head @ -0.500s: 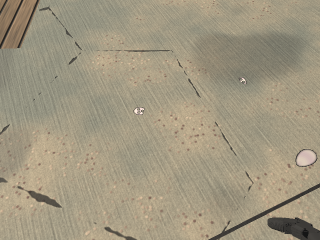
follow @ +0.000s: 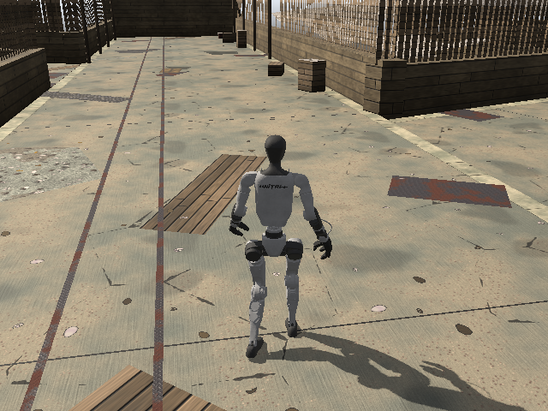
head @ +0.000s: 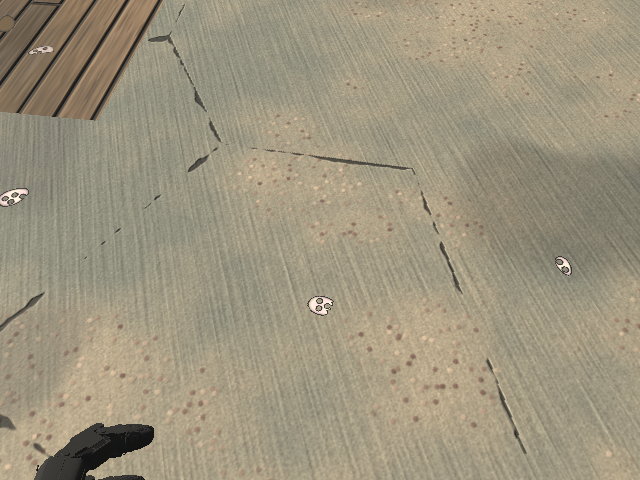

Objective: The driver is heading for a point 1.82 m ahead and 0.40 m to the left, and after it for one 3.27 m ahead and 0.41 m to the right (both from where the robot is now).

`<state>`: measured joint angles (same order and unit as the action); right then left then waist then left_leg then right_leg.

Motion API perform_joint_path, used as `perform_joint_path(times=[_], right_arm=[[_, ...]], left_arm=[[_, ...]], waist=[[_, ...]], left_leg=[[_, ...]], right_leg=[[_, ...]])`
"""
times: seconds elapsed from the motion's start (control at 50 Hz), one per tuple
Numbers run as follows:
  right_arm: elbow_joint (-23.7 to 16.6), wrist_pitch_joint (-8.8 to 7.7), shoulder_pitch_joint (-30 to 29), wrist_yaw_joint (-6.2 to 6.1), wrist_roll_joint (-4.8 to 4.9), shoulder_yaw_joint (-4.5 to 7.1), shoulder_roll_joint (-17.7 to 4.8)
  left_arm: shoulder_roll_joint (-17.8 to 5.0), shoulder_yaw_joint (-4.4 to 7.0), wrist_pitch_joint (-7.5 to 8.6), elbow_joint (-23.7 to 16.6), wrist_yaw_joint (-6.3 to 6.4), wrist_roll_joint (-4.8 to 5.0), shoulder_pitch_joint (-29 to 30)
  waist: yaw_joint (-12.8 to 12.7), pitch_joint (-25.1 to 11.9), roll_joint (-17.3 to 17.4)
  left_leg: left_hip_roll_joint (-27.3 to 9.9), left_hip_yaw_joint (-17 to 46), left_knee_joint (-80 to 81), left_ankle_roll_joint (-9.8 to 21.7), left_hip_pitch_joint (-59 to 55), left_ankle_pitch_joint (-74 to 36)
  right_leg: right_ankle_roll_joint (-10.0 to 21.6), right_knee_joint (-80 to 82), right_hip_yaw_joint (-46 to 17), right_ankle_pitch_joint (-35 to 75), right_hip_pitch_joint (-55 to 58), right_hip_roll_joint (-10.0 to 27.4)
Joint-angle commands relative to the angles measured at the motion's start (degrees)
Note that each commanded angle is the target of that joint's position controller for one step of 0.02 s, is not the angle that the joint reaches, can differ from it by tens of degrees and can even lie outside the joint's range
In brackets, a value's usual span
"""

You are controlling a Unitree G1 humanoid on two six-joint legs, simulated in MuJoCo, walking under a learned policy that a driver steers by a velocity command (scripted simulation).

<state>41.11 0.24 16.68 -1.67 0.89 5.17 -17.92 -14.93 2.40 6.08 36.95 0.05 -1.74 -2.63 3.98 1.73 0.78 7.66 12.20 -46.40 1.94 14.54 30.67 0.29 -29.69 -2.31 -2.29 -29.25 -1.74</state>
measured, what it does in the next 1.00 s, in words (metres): steps on the spot, turning left: left foot, then right foot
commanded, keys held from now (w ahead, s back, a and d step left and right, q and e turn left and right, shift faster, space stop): q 0.54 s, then no key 0.46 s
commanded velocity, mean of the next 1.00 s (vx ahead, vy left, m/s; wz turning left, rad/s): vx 0.03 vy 0.00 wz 0.44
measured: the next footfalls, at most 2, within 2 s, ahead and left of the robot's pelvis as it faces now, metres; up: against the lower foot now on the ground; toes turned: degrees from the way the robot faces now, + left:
left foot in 0.38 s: +0.06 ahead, +0.13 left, +0.00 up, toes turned +16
right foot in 0.84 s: +0.13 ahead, -0.09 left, +0.00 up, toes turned +26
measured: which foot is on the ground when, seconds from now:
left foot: up 0.00-0.36, down 0.38-1.00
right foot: down 0.00-0.38, up 0.40-0.82, down 0.84-1.00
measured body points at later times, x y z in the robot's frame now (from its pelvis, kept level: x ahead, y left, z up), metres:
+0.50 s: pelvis +0.03 +0.03 +0.02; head +0.05 +0.07 +0.46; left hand +0.11 +0.35 -0.10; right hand +0.24 -0.21 -0.05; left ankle +0.02 +0.12 -0.72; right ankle +0.10 -0.12 -0.65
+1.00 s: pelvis +0.05 +0.01 +0.02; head +0.07 +0.01 +0.47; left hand +0.08 +0.31 -0.08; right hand +0.29 -0.16 -0.09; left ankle +0.02 +0.12 -0.72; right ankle +0.10 -0.11 -0.72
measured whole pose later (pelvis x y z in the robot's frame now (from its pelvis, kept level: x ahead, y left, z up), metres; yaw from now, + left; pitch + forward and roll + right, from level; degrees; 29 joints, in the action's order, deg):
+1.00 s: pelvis +0.05 +0.01 +0.02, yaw +25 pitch +0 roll +0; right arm 38.3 1.8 10.8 -0.6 -1.0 2.1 -14.4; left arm -13.7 2.3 1.2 42.0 -0.2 -0.9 -9.4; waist 0.3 1.0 1.4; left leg 4.3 7.3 -30.5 1.0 15.4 14.6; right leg -0.5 -29.3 -0.9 -16.3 -12.8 -0.1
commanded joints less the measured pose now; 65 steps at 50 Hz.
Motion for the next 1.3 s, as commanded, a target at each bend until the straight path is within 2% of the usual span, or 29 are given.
perform_joint_path(times=[0.02,0.04,0.06,0.1,0.16,0.26,0.32,0.36,0.38,0.4,0.42,0.44,0.48,0.5,0.64,0.78,0.82,0.84,0.86,0.88,0.9,0.92,0.96,1.1,1.14,1.18,1.24,1.26,1.3], right_arm=[[-3.4,-0.33,10.67,0.34,0.9,0.8,-7.98],[-4.29,0.89,4.15,0.1,1.02,1.5,-9.67],[-4.71,2.17,1.39,-0.34,0.95,1.66,-9.05],[-5.8,3.61,0.57,-0.57,0.87,1.32,-6.22],[-6.52,3.6,0.35,-0.59,0.39,0.59,-3.14],[-8.39,3.5,-3.3,0.8,-0.08,0.22,-3.41],[-8.81,3.73,-3.08,1.71,-0.09,0.77,-4.4],[-7.25,3.64,0.83,1.92,-0.3,1.43,-4.66],[-6.88,3.49,2.97,1.56,-0.55,2.23,-6.83],[-8.71,3.29,2.58,0.4,-0.57,3.52,-13.83],[-10.32,2.02,1.62,0.86,-2.86,3.37,-14.85],[-10.28,0.84,-1.35,1.08,-3.39,2.79,-13.28],[-10.83,0.15,-6.91,0.78,-1.06,1.61,-9.14],[-11.08,0.27,-8.15,0.45,-0.63,1.12,-8.27],[-10.11,0.76,-5.29,-0.58,-1.17,0.26,-6.75],[-9.03,1.42,-6.92,0.68,-1.25,-0.33,-6.36],[-8.52,1.36,-8.4,0.7,-0.52,-1.03,-4.7],[-8.06,0.95,-6.64,0.63,-0.87,-1.37,-3.56],[-8.03,0.36,-4.32,0.73,-2.08,-1.61,-2.58],[-7.62,-0.02,-2.87,0.92,-2.04,-1.54,-2.04],[-6.9,-0.07,-4.4,0.86,-2.69,-1.33,-3.74],[-7.1,0.06,-6.7,0.86,-2.45,-0.94,-4.24],[-7.44,0.79,-8.14,0.81,-2.01,-0.82,-3.85],[-5.92,0.44,-6.53,0.89,-1.69,-0.87,-1.79],[-5.15,0.47,-5.26,0.68,-1.63,-0.97,-1.27],[-5.35,-0.11,-4.63,0.58,-1.15,-0.71,-1.81],[-6.31,-2.67,-5.9,1.06,0.07,-0.9,-0.34],[-6.5,-3.39,-6.57,1.26,0.18,-0.84,-0.61],[-5.39,-4.43,-3.15,1.93,0.3,-0.75,-0.09]], left_arm=[[-9.46,3.1,-1.3,-3.38,0.42,0.43,-9.28],[-6.61,2.2,-2.24,-4.18,0.83,0.53,-7.16],[-5.68,1.59,-3.17,-4.3,1.0,0.26,-4.9],[-6.96,1.86,-4.16,-3.65,1.32,-0.1,-2.08],[-7.55,2.49,-4.3,-2.97,1.71,-0.19,-1.96],[-9.75,3.57,-5.19,-2.11,1.85,0.98,-0.96],[-10.72,3.99,-5.61,-1.21,1.54,1.94,-1.04],[-9.63,3.88,-6.13,-0.13,1.59,2.77,-1.75],[-7.45,3.51,-6.53,1.19,1.35,2.65,-4.52],[-4.12,2.44,-6.68,-0.67,0.8,0.13,-6.09],[-7.02,3.42,-6.21,-3.08,1.49,0.51,1.66],[-8.55,3.98,-6.21,-3.05,1.9,1.61,2.61],[-8.97,4.64,-6.69,-0.49,2.78,1.0,-0.95],[-8.74,4.72,-6.77,-0.11,2.88,0.56,-2.2],[-5.79,3.17,-6.3,-0.04,1.76,1.76,-1.21],[-6.12,2.67,-5.61,0.18,0.4,2.46,-2.64],[-4.83,2.22,-4.98,1.33,-0.12,1.92,-5.74],[-6.23,2.26,-4.69,1.29,-0.13,0.96,-6.56],[-10.41,2.93,-4.62,0.65,0.13,0.03,-7.01],[-9.66,2.68,-4.68,1.55,-0.06,0.07,-3.87],[-5.82,1.71,-4.48,0.36,-0.32,0.51,-1.58],[-5.4,1.64,-4.33,0.55,-0.31,0.64,-1.85],[-6.62,1.77,-3.78,0.6,-0.2,0.92,-2.9],[-5.26,0.96,-4.11,0.59,0.35,0.92,-5.27],[-5.1,0.81,-4.43,0.97,0.39,0.98,-6.25],[-6.89,1.31,-4.63,1.25,0.79,1.81,-7.7],[-9.76,2.14,-3.9,2.62,1.1,2.47,-11.37],[-10.01,2.25,-3.79,2.81,1.09,2.65,-11.56],[-9.47,2.01,-3.93,2.21,0.6,3.04,-8.7]], waist=[[-2.87,-23.06,-12.56],[-4.59,-16.76,-8.08],[-4.27,-12.78,-5.29],[-2.61,-6.68,-7.8],[-2.88,-7.43,-9.67],[-3.9,-9.45,-9.67],[-3.28,-8.52,-10.04],[-1.48,-8.35,-8.13],[-1.45,-6.09,-1.48],[-4.32,-4.24,17.94],[0.27,-4.72,14.8],[-1.32,-3.33,10.09],[-4.15,-3.41,6.54],[-4.85,-4.1,7.16],[-2.82,-7.43,7.2],[-2.23,-5.77,7.62],[-5.02,-6.04,6.03],[-4.54,-7.1,3.91],[-2.09,-8.51,-4.0],[0.7,-7.54,-11.82],[-0.79,-6.57,-10.12],[-2.07,-5.84,-9.3],[-3.27,-4.15,-6.91],[-4.23,-3.21,-1.23],[-4.4,-3.44,-1.11],[-4.7,0.66,-3.48],[-5.1,4.99,-9.28],[-5.29,5.9,-9.1],[-2.78,5.0,-9.34]], left_leg=[[-3.94,-0.63,-31.48,-4.83,21.9,7.52],[-5.44,-3.57,-33.05,-6.22,23.98,2.84],[-6.94,-4.85,-31.95,-7.0,23.53,-0.1],[-8.28,-7.9,-26.63,-7.25,18.67,-3.67],[-8.76,-10.63,-18.51,-7.11,15.2,-5.06],[-10.84,-12.42,-5.08,-4.74,8.48,-9.66],[-10.05,-14.46,3.48,-2.28,4.3,-11.65],[-7.53,-16.18,13.6,0.67,-3.42,-16.85],[-10.18,-9.41,21.11,3.57,-7.99,-21.73],[-26.11,13.92,25.58,11.39,-13.32,-35.59],[-29.3,20.15,29.55,18.42,-4.83,-32.56],[-26.32,15.09,30.25,16.08,-3.09,-27.63],[-21.33,8.92,28.7,10.36,-3.24,-25.18],[-19.9,7.14,28.06,9.93,-2.42,-28.63],[-17.98,5.6,25.27,10.38,-8.98,-34.53],[-18.39,10.03,23.14,11.75,-4.79,-35.72],[-16.02,8.93,21.42,9.05,-2.87,-35.85],[-14.27,7.87,20.69,6.11,-0.36,-31.34],[-9.81,3.18,15.54,2.92,2.93,-23.44],[-6.26,-2.68,17.11,0.22,1.66,-14.51],[-7.01,-3.06,17.9,-1.36,-0.85,-15.43],[-6.66,-3.28,17.8,-1.37,-0.63,-17.81],[-7.06,-2.34,17.92,-0.49,-0.32,-22.45],[-7.84,-1.02,19.34,-0.03,-0.18,-24.22],[-6.35,-2.57,19.15,0.26,0.7,-11.95],[-4.72,-5.26,16.1,0.92,6.86,1.14],[-5.62,-11.37,6.39,0.34,13.81,-5.59],[-7.08,-11.08,5.71,0.59,13.34,-6.56],[-7.1,-12.47,12.53,2.05,4.84,-6.88]], right_leg=[[16.61,5.39,-33.72,21.31,39.22,28.19],[13.62,6.23,-24.3,12.68,34.07,23.88],[12.08,7.75,-18.96,7.45,27.79,20.61],[10.94,11.55,-10.23,3.27,16.21,15.77],[12.69,13.17,-4.98,6.12,15.56,15.92],[13.45,13.66,-1.8,2.52,16.2,19.18],[11.57,12.13,-0.13,-2.57,16.03,19.91],[7.29,6.7,3.36,-7.8,12.47,17.99],[2.4,-1.81,7.56,-14.99,6.04,14.61],[-4.43,-21.77,13.3,-34.03,-9.74,5.3],[-4.1,-32.06,2.01,-36.45,-12.69,1.81],[-2.97,-35.96,-0.51,-30.68,-12.61,2.85],[-2.88,-35.75,-1.33,-21.5,-12.16,4.0],[-3.58,-37.15,-0.99,-18.82,-10.34,3.53],[-5.6,-23.98,-0.81,-15.07,-5.18,3.07],[-4.03,-7.44,0.37,-19.39,7.78,2.78],[-2.52,7.28,1.01,-7.08,16.0,2.57],[-1.2,9.26,-1.68,0.74,21.75,5.5],[1.88,7.06,-7.36,13.61,25.65,12.35],[6.77,6.87,-9.84,9.88,20.13,14.37],[7.06,8.24,-9.27,2.54,17.75,12.89],[5.05,7.91,-7.4,-2.89,17.86,10.57],[2.82,7.13,-5.44,-6.12,17.03,8.48],[1.93,4.85,-3.08,-8.52,17.1,6.11],[2.55,5.79,-2.8,-20.87,16.91,5.09],[5.63,8.46,-7.19,-35.69,15.31,7.13],[12.42,16.93,-22.62,-44.33,16.86,18.23],[13.28,17.5,-24.18,-42.5,15.51,19.55],[11.26,16.1,-18.41,-36.73,11.57,16.65]])
Velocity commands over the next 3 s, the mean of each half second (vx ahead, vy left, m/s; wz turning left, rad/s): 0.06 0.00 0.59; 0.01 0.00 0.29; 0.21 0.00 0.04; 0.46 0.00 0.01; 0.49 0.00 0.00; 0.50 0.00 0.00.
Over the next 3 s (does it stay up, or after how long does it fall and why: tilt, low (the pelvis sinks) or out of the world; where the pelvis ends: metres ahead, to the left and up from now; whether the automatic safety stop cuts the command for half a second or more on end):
stays up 0.91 0.35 0.02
